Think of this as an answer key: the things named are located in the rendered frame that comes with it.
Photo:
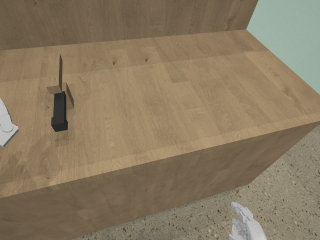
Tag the left robot hand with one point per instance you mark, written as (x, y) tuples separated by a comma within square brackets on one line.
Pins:
[(7, 129)]

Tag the tap lever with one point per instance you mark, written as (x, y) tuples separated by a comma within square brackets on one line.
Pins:
[(59, 119)]

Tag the counter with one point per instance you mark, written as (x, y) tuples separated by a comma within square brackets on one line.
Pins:
[(167, 102)]

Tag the right robot hand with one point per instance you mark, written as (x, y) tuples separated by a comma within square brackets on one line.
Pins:
[(252, 230)]

